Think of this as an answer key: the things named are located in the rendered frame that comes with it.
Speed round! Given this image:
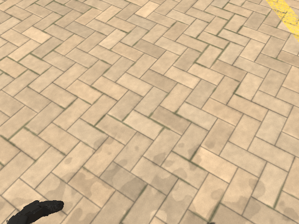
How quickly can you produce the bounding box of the robot left hand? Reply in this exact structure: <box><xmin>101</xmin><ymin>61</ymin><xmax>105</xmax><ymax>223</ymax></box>
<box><xmin>7</xmin><ymin>200</ymin><xmax>64</xmax><ymax>224</ymax></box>

